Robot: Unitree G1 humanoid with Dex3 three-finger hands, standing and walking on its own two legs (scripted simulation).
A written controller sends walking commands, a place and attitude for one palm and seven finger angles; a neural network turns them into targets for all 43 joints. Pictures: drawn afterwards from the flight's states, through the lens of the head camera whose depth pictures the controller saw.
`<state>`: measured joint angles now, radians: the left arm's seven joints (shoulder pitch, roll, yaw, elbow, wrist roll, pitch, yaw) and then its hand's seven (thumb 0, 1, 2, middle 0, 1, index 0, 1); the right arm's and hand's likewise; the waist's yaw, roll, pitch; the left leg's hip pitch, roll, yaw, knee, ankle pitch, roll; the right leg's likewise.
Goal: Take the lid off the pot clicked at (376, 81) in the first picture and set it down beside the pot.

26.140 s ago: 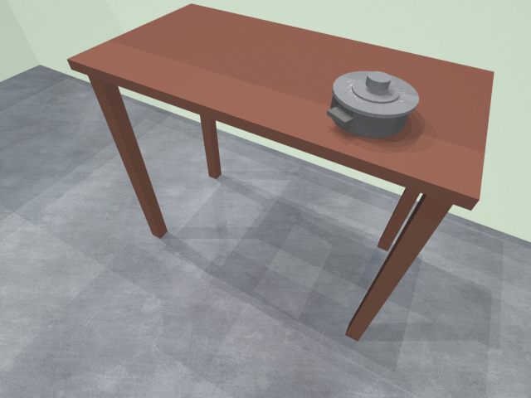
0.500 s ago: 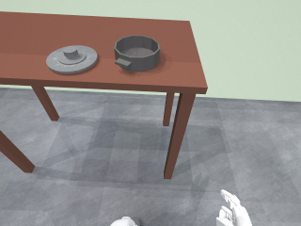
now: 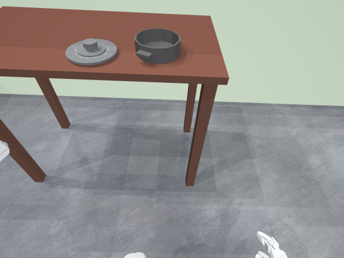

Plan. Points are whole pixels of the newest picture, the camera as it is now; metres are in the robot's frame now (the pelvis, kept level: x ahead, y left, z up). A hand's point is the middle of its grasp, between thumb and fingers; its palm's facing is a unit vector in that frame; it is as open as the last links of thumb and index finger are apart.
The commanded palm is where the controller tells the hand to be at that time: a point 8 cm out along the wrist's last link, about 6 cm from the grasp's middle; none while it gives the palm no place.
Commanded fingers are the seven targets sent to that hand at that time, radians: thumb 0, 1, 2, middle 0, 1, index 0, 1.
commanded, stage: stop stepping back and stand still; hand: left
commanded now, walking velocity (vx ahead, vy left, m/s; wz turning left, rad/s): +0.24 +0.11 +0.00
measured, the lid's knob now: (90, 43) +0.76 +0.34 +0.12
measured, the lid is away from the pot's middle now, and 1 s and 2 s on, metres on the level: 0.24 0.24 0.24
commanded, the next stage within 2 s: let the arm hang, fingers relaxed in 1.78 s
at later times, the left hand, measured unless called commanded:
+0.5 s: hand out of the picture +0.14 +0.22 +0.32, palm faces +0.59 -0.70 -0.40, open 7.4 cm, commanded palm +0.09 +0.29 +0.30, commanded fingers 0.00 0.90 0.90 -0.20 -0.30 -0.20 -0.30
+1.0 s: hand out of the picture -0.04 +0.21 -0.17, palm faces +0.14 -0.97 -0.20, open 6.8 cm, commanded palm none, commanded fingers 0.00 0.90 0.90 -0.20 -0.30 -0.20 -0.30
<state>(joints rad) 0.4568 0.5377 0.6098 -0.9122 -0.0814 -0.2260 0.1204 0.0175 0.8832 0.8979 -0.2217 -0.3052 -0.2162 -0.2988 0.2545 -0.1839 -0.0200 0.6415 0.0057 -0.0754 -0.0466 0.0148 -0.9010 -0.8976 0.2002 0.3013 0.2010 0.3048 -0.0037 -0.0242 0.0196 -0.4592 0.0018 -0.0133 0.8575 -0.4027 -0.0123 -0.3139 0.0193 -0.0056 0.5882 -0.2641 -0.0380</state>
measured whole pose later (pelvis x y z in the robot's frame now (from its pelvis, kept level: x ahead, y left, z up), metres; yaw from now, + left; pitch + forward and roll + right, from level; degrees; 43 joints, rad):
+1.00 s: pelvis -0.01 +0.03 +0.01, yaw +5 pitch +1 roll -1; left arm 0.30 0.21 0.03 1.04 0.00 0.04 0.02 -0.03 1.03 0.90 -0.21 -0.30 -0.20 -0.30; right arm 0.32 -0.15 0.00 1.01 -0.02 0.04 -0.03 0.01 -0.90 -0.90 0.20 0.30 0.20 0.30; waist 0.01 -0.03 0.08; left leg -0.26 0.02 0.00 0.53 -0.28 0.01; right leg -0.22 0.01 -0.08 0.46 -0.26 -0.02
